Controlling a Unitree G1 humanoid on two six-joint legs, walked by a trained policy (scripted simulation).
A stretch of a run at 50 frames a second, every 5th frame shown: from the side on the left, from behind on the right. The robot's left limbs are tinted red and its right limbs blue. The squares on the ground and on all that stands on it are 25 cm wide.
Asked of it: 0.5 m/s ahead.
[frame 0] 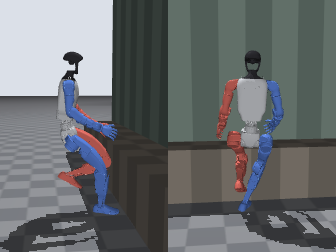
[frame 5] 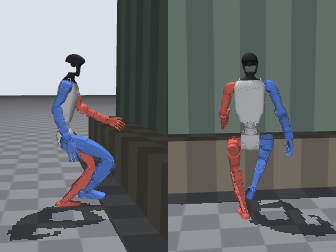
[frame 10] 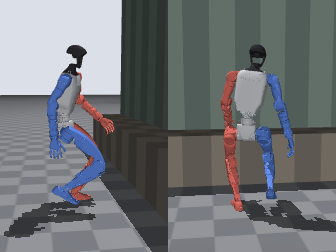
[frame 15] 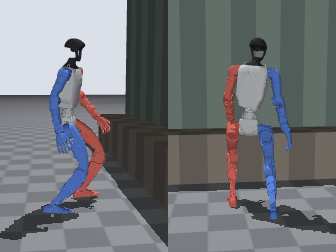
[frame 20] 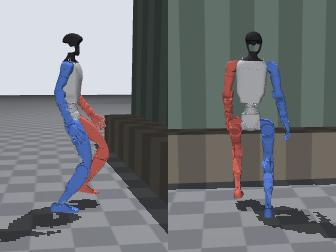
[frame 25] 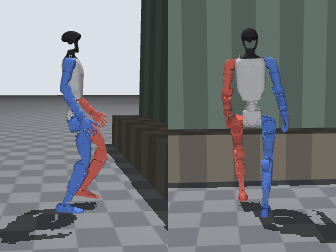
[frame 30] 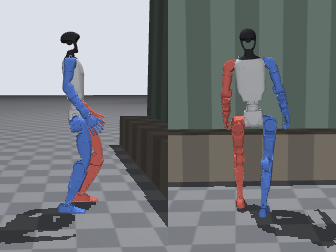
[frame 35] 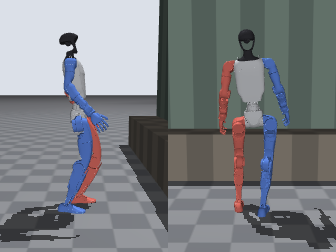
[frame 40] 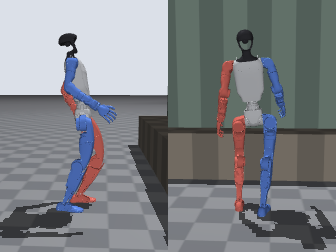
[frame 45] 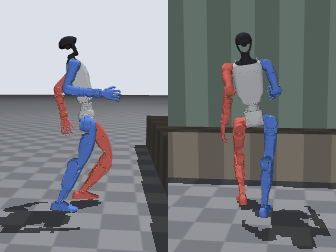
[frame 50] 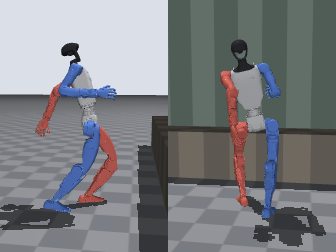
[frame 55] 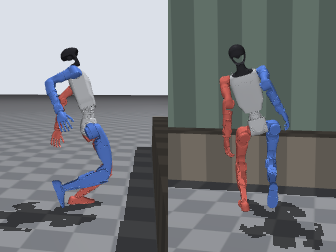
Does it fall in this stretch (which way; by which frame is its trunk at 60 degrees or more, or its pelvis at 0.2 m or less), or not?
no
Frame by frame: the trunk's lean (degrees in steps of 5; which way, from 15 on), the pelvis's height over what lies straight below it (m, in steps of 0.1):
0: 10, 0.7
5: 10, 0.6
10: 15 forward and to its right, 0.7
15: 10, 0.7
20: 5, 0.7
25: 5, 0.8
30: 5, 0.8
35: 10, 0.8
40: 15 backward, 0.8
45: 20 backward, 0.7
50: 20 backward and to its left, 0.7
55: 25 backward and to its left, 0.7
